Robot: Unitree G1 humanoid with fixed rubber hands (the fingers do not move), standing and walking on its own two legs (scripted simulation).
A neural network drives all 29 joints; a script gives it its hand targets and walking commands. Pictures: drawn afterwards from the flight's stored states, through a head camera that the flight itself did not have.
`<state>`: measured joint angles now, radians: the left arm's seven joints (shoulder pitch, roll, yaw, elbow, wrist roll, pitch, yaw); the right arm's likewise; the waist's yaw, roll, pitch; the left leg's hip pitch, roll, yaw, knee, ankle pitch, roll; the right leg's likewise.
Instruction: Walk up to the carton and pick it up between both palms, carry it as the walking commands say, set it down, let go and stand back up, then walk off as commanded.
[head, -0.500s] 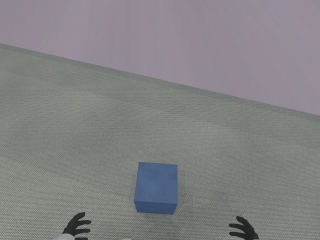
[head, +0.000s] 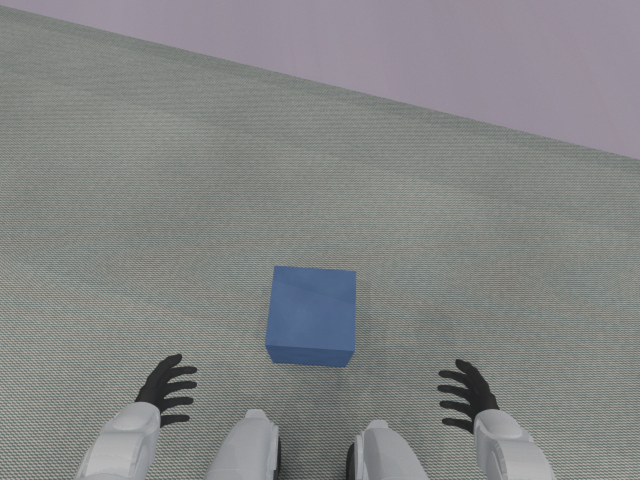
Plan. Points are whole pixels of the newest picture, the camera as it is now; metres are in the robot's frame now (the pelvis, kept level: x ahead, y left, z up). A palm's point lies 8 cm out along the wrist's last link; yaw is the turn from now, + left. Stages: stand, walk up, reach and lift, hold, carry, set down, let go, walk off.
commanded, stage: reach and lift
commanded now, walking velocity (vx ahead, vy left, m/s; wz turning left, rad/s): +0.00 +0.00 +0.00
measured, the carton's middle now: (312, 319) +0.45 +0.02 -0.59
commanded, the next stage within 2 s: none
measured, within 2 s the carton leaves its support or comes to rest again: neither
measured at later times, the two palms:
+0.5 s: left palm (179, 317) +0.32 +0.22 -0.13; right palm (453, 330) +0.32 -0.19 -0.12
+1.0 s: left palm (201, 237) +0.47 +0.22 -0.15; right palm (435, 253) +0.46 -0.19 -0.15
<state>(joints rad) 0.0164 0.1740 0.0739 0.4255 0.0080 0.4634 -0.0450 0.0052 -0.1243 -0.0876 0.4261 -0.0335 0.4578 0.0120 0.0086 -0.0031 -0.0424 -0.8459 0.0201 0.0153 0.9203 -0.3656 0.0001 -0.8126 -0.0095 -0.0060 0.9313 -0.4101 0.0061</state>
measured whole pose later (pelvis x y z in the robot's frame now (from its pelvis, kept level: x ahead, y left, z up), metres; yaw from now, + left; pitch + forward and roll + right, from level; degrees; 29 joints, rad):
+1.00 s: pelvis -0.04 +0.01 -0.06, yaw -1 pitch +42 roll -1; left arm -1.10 0.30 0.26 0.93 -0.01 0.15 0.00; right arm -1.07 -0.24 -0.29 0.90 0.02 0.14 -0.05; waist 0.00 -0.01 -0.03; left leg -1.50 0.00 0.00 1.07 -0.30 0.01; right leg -1.47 0.01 0.02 1.07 -0.34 0.03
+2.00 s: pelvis -0.07 +0.01 -0.27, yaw -3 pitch +47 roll -2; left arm -1.36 0.40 0.22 1.05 -0.10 0.12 0.03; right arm -1.32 -0.29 -0.23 0.96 0.11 0.14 -0.13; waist 0.01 -0.01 0.08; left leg -2.20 -0.02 -0.04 1.89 -0.51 -0.02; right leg -2.16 0.06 0.02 1.90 -0.56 0.05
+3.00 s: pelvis -0.09 +0.01 -0.35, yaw -3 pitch +37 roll -1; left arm -1.54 0.43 0.07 1.21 -0.23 0.04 0.07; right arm -1.50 -0.31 -0.10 1.12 0.22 0.06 -0.15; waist 0.02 -0.02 0.39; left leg -2.28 0.00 -0.03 2.18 -0.54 -0.01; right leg -2.24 0.06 0.02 2.19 -0.59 0.05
